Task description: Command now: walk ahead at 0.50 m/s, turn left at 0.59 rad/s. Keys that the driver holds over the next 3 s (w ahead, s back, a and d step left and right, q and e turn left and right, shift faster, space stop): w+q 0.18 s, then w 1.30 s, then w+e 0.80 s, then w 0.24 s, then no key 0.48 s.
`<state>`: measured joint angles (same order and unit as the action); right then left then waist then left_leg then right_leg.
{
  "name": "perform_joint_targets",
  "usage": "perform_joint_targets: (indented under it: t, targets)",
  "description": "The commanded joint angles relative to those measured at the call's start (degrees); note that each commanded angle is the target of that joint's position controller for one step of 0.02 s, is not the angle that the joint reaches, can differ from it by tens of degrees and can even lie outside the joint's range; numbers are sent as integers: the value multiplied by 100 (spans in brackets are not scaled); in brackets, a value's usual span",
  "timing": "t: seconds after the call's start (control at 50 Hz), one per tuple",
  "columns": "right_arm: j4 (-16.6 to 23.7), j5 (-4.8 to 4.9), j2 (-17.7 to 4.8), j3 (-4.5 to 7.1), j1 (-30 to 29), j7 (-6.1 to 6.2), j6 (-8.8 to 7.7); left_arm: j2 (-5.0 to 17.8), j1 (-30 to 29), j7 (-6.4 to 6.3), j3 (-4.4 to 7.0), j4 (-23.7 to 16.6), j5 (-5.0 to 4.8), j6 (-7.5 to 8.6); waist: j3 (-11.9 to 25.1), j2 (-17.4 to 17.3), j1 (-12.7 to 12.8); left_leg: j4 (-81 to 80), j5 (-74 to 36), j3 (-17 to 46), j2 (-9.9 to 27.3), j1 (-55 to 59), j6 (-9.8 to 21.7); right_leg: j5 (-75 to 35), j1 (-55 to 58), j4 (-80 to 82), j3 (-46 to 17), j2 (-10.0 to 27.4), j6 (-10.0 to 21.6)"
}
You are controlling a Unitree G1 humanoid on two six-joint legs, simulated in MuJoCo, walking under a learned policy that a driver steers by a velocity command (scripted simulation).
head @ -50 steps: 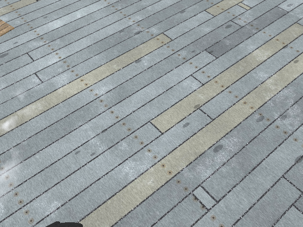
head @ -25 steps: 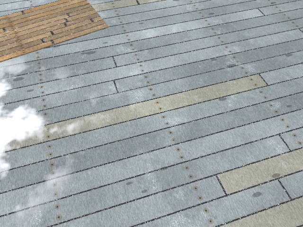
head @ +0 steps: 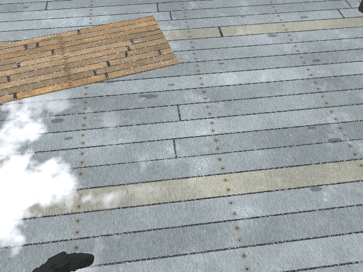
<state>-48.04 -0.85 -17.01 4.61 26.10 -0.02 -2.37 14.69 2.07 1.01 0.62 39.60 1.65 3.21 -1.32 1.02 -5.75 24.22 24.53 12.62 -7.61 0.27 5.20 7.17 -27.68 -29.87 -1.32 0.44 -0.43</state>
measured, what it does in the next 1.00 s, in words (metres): walks ahead: left foot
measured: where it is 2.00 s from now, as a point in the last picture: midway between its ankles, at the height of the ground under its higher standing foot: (126, 145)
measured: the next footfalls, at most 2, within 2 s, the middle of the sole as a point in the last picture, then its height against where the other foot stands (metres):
left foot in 0.52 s outside the picture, level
right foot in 1.06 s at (164, 207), level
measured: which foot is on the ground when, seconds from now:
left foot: down 0.00-0.02, up 0.04-0.50, down 0.52-1.00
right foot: down 0.00-0.54, up 0.56-1.00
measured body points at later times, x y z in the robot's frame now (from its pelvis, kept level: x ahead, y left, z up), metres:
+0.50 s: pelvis +0.25 +0.02 +0.00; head +0.28 +0.03 +0.45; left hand +0.15 +0.26 -0.13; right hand +0.52 -0.14 -0.08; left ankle +0.34 +0.13 -0.72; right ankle +0.13 -0.12 -0.73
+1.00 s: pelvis +0.50 +0.08 +0.01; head +0.53 +0.08 +0.46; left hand +0.64 +0.34 -0.10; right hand +0.50 -0.18 -0.13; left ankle +0.34 +0.13 -0.73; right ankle +0.68 +0.00 -0.70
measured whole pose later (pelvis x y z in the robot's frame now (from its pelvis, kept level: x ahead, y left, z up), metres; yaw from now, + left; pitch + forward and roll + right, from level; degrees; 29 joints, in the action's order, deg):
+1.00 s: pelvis +0.50 +0.08 +0.01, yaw +12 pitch +1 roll +2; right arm -56.0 -1.0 -13.4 1.9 25.8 0.0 -4.4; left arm 13.4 3.4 2.2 1.3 45.1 1.7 1.5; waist -1.9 1.7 -3.7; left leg 10.1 18.4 -2.9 -4.7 7.1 3.4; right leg 4.1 -32.0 -34.5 3.5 3.6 2.8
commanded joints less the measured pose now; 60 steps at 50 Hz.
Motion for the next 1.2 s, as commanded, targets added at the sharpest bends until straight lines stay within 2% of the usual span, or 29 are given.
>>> perform_joint_targets:
  t: [0.02,0.04,0.06,0.08,0.1,0.16,0.24,0.34,0.42,0.46,0.5,0.52,0.54,0.56,0.58,0.6,0.62,0.66,0.82,0.96,1.0,1.04,1.06,1.08,1.1,1.12,1.14,1.18,1.2]
  targets:
    - [618,91,-445,54,-480,-51,-170,1412,2230,-229,441,32,159,192,1587,479,1376,3019,-2634,67,573,-1624,102,1548,3523,662,-1497,1424,526]
    - [811,197,-147,-10,166,-46,-145,1860,1993,-231,535,-2,198,111,1827,1873,829,4199,858,-506,-223,-3316,-29,2024,4276,1513,-4199,2569,1087]
    - [572,-1,-590,27,110,11,-35,1331,1618,-196,470,-50,98,43,1156,889,681,4760,456,-489,376,-3771,15,2630,3620,1504,-4188,2455,1140]
    - [552,-41,-635,44,-266,-43,-2,831,1293,-174,350,-110,44,31,532,238,678,4684,-108,-560,585,-3705,-15,2351,2919,1556,-3205,2161,1031]
    - [577,-37,-534,23,-486,-95,17,623,1142,-154,291,-68,45,41,216,78,628,4455,-422,-634,759,-3566,-80,1479,2452,1664,-2330,1852,922]
    - [614,-122,-419,2,-587,-243,184,584,1337,-149,273,149,-18,175,116,590,538,4254,-705,-811,952,-3333,-218,-144,2062,1835,-1008,1429,778]
    - [834,-138,-259,-66,-1171,-327,220,645,1667,-72,309,379,-61,309,41,432,576,3917,-1216,-760,978,-3846,-308,-965,2216,2060,-368,1439,969]
    - [1068,-132,-59,-218,-2116,-376,145,666,1869,-21,306,636,-68,290,-187,435,727,2129,-2058,-1140,934,-3622,-373,-1290,2214,2183,417,1177,908]
    - [1222,-149,-72,-286,-2642,-383,99,847,2295,-50,338,930,-81,211,-286,459,856,1170,-1806,-1574,913,-3141,-174,-1713,2572,2027,505,1391,874]
    - [1189,-184,-146,-271,-2536,-327,61,952,2366,-68,354,1059,-81,138,-214,482,756,872,-1373,-1722,772,-2794,17,-2693,2888,1587,544,1479,844]
    - [781,-252,-262,-187,-1381,-237,-42,964,2345,-83,332,1145,-117,67,437,301,199,242,-1468,-1869,434,-1246,267,-3846,2794,43,866,1249,689]
    - [481,-342,-570,-71,-416,-161,-89,790,2318,-86,262,1038,-129,74,1091,12,-162,256,-1269,-1219,1002,230,473,-2696,1899,-1245,970,1042,567]
    - [439,-373,-1265,99,137,-70,-88,187,2590,0,110,680,-240,100,1905,-1395,-146,-82,-824,1524,2849,2026,1153,654,-224,-3416,1133,176,276]
    - [415,-70,-1267,137,98,-32,-27,717,2310,-55,274,724,-105,63,1980,-1135,-176,-665,-1433,2577,3133,1789,1319,2227,-859,-4267,283,-108,302]
    - [395,-4,-1055,82,-352,-12,-23,759,1951,-53,311,631,-100,52,1115,-746,50,-619,-1810,1546,2851,1186,1205,1860,-1192,-4396,8,204,367]
    - [383,-16,-670,-19,-661,-23,-61,588,1812,-27,251,630,-126,89,580,-510,237,-784,-2177,913,2570,421,1037,1500,-1078,-4042,-4,380,385]
    - [364,-14,-445,-87,-887,-33,-99,509,1843,-11,248,698,-109,60,278,-458,449,-999,-2337,440,2282,-128,809,1312,-799,-3635,17,527,367]
    - [306,1,-245,-155,-1064,-35,-174,403,2115,41,237,865,21,-99,164,-601,711,-1314,-2547,-79,1978,-752,657,1088,-247,-3318,68,568,263]
    - [-199,56,-369,-106,-373,-50,-284,262,633,130,207,464,23,-166,-330,-409,505,-1852,-2785,-713,1767,-515,736,-368,-1047,-1758,274,659,10]
    - [-607,-21,-503,-97,137,29,-261,317,-315,113,167,122,-1,-101,-505,-439,289,-1503,-3746,-880,2009,384,593,-401,-822,-485,479,350,328]
    - [-659,-39,-581,-84,13,62,-251,373,-82,78,198,164,1,-58,-396,-473,462,-1052,-4808,-980,2044,544,485,31,-292,-238,584,146,518]
    - [-702,-40,-658,-71,-160,68,-218,521,1193,-18,304,585,36,20,291,-375,1048,513,-6008,-1256,1789,393,297,117,1330,243,773,-242,759]
    - [-628,-9,-529,-124,-156,67,-227,833,2240,-88,414,888,146,78,950,-128,1413,1924,-4896,-1419,1537,-542,189,235,2871,278,165,323,996]
    - [-439,203,64,-258,403,8,-245,1573,2847,-128,610,955,244,80,1764,1188,1283,4245,-1835,-1790,579,-2547,-122,943,4554,676,-2583,2102,1696]
    - [-531,44,-331,-140,296,21,-243,1397,2538,-64,576,964,-1,14,1806,942,1172,4995,424,-965,287,-3258,-38,803,4364,1407,-3858,2321,1829]
    - [-435,2,-393,-96,-133,13,-227,1115,1879,-50,508,892,-101,-5,843,498,894,5122,3,-815,694,-3577,14,1094,3539,1419,-2862,2112,1682]
    - [-379,-4,-314,-130,-425,-22,-256,700,1471,-24,404,834,-97,19,334,144,791,4797,-427,-873,933,-3513,20,843,2776,1647,-2196,1867,1543]
    - [-407,-94,-138,-154,-446,-67,-149,368,1244,-42,299,947,-100,85,-65,303,484,4147,-759,-972,1234,-3044,-63,241,1911,1984,-1258,1342,1186]
    - [-474,-133,-48,-172,-356,-106,-76,338,1307,-46,283,1010,-87,128,-23,339,426,4082,-855,-1040,1239,-2843,-120,-67,1761,2065,-1011,1246,1171]
Over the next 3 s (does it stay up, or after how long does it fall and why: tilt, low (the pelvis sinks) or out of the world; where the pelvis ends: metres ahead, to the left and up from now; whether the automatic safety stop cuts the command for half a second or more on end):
stays up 1.46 0.13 0.01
